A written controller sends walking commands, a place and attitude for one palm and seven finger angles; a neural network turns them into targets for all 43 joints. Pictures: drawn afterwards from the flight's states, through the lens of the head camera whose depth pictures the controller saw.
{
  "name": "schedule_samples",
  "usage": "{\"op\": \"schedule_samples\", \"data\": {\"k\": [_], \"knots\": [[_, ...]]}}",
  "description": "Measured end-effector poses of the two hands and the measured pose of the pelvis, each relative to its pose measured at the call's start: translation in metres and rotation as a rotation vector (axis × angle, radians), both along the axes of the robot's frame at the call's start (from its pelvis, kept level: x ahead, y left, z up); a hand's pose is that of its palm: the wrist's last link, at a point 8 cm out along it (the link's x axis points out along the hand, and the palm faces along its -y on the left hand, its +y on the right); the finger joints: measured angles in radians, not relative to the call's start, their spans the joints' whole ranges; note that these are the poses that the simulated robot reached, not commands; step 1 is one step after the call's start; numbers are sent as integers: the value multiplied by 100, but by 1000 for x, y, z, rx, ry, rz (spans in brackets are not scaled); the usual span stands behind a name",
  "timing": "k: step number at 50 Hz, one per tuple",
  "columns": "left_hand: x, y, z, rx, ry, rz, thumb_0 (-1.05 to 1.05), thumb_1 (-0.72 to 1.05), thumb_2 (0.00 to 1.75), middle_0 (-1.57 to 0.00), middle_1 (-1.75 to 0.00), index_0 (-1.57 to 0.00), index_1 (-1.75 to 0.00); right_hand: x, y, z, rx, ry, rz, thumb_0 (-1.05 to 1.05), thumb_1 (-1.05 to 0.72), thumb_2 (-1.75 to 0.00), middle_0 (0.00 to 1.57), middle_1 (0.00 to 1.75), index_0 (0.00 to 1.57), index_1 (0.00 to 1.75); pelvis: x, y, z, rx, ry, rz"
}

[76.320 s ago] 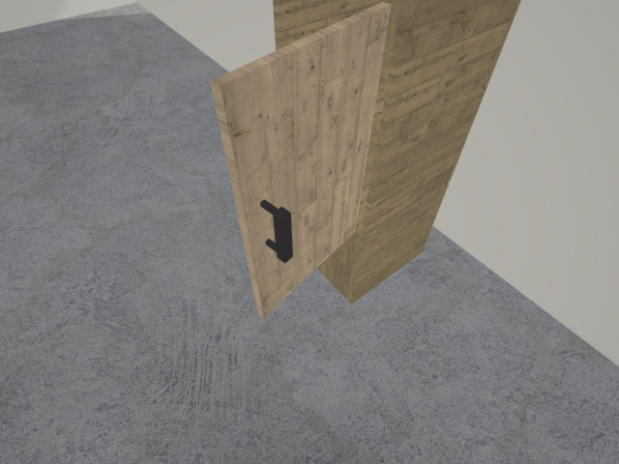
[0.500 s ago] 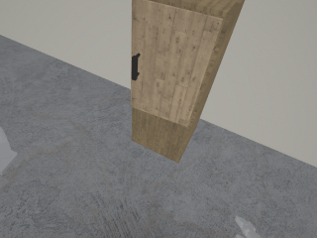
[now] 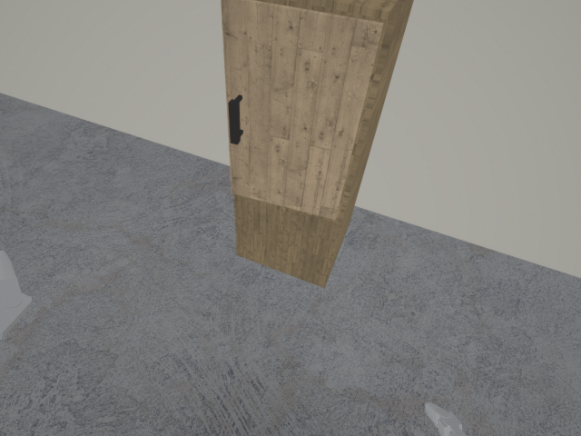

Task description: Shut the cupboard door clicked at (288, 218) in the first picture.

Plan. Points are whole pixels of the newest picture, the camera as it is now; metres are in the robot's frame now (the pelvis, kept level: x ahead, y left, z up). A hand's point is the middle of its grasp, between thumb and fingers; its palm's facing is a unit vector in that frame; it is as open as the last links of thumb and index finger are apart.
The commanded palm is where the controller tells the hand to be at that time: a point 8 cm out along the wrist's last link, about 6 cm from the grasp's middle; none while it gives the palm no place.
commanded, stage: stop stepping back and stand still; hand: left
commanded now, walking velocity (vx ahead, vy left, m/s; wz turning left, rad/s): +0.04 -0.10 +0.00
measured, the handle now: (237, 119) +0.91 +0.16 -0.04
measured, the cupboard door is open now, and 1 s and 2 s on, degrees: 5 5 5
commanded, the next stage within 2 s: let the arm hang, fingers relaxed in 0.06 s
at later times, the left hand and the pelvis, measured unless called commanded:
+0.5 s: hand out of the picture +0.11 +0.16 -0.17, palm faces +0.11 -0.99 -0.11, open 6.8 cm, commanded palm none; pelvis +0.02 -0.01 +0.00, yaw +3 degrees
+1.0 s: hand out of the picture -0.03 +0.17 -0.16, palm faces +0.05 -0.98 -0.19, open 7.4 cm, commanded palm none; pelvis +0.01 +0.01 +0.01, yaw +0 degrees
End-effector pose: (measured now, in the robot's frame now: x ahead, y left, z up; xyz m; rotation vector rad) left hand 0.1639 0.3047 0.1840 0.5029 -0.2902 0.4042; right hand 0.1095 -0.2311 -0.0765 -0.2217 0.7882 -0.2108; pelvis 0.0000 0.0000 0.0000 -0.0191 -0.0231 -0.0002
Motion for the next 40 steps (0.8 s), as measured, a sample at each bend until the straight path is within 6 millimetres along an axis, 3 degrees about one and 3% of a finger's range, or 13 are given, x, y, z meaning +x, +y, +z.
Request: {"op": "schedule_samples", "data": {"k": [5,9,11,13,15,18,21,23,28,35,40], "knots": [[3,-10,9,79,36,-11,1,89,90,-21,-30,-21,-31,15,11,-9,62,5,42,2,-90,-89,21,30,20,30,6,-6,-2,4,20,-7],[14,-10,-6,56,98,20,1,89,90,-21,-30,-21,-31,28,6,-22,86,34,60,1,-90,-89,21,30,20,30,16,-6,-4,-6,35,2],[29,-5,-52,-23,266,34,0,89,90,-21,-30,-20,-31,34,0,-34,96,67,83,1,-90,-89,21,30,20,30,19,-3,-7,-2,43,20],[37,-8,-118,-162,500,54,0,90,90,-20,-30,-20,-30,37,-6,-46,90,110,88,1,-90,-89,21,30,20,30,20,0,-11,7,42,29],[30,-23,-187,-293,751,56,0,90,90,-20,-30,-20,-30,36,-10,-52,77,147,82,1,-90,-89,21,30,20,30,19,2,-14,14,36,34],[-4,-63,-270,-445,1090,19,1,91,90,-20,-30,-19,-30,27,-15,-50,49,203,67,1,-91,-89,20,30,20,30,17,0,-14,25,20,36],[-54,-103,-319,-582,1330,-10,1,91,90,-20,-30,-19,-30,8,-18,-45,21,280,48,1,-91,-89,20,30,20,30,17,-2,-11,25,9,37],[-64,-103,-324,-668,1300,57,-5,97,90,-21,-30,-20,-30,-8,-19,-43,5,352,48,1,-91,-89,20,30,20,30,16,-5,-7,16,12,49],[-91,-86,-325,-639,1381,109,-8,99,90,-21,-30,-21,-30,-42,-14,-45,21,481,23,1,-91,-89,20,30,20,30,16,-7,2,4,11,48],[-142,-63,-317,-579,1543,210,-3,94,90,-20,-30,-20,-30,-77,3,-57,100,548,-27,1,-91,-89,20,30,20,30,15,-2,7,8,-7,27],[-170,-59,-312,-576,1607,259,-1,92,90,-20,-30,-20,-30,-99,16,-64,141,601,-40,1,-91,-89,20,30,20,30,14,1,9,11,-14,17]]}}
